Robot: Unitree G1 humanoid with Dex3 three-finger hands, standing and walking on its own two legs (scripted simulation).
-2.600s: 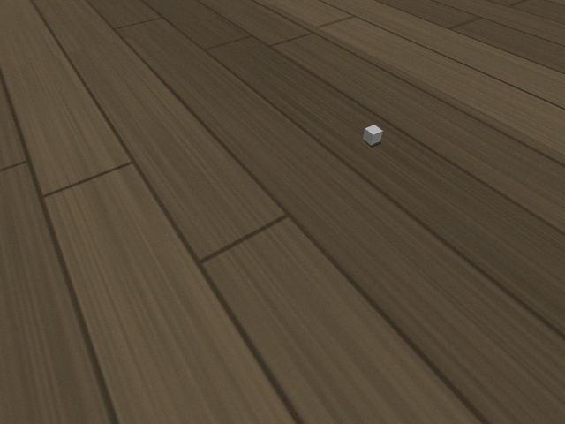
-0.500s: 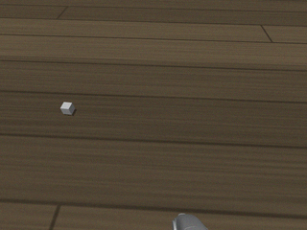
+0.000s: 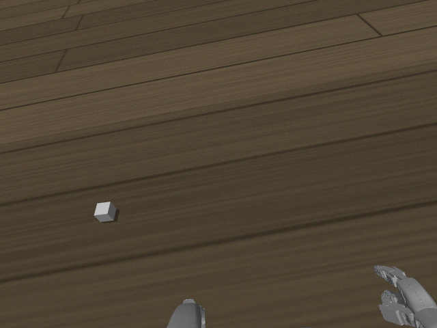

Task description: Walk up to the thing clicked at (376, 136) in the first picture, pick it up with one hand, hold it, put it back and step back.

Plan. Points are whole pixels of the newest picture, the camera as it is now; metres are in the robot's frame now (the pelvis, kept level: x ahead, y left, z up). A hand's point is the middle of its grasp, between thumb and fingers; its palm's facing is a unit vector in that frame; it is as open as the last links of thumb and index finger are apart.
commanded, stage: walk up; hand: left
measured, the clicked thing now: (105, 211) +0.82 +0.71 -0.71
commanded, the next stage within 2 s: none
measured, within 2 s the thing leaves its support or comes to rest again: neither
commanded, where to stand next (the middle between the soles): +0.38 +0.80 m, yaw -47 degrees
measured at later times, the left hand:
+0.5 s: hand (25, 277) +0.29 +0.49 -0.11, palm faces -0.26 -0.75 -0.61, open 7.3 cm
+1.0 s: hand out of the picture +0.40 +0.69 -0.13, palm faces -0.38 -0.70 -0.60, open 7.4 cm
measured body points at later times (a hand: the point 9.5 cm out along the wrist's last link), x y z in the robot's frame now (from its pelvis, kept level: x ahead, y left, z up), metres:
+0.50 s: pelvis +0.13 +0.21 -0.01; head +0.16 +0.15 +0.44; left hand +0.30 +0.53 -0.07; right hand +0.09 -0.13 -0.14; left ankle +0.14 +0.26 -0.68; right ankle +0.17 +0.10 -0.71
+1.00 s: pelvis +0.19 +0.43 -0.02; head +0.23 +0.38 +0.43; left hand +0.42 +0.72 -0.09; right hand +0.15 +0.09 -0.13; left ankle +0.26 +0.53 -0.71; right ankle +0.21 +0.31 -0.68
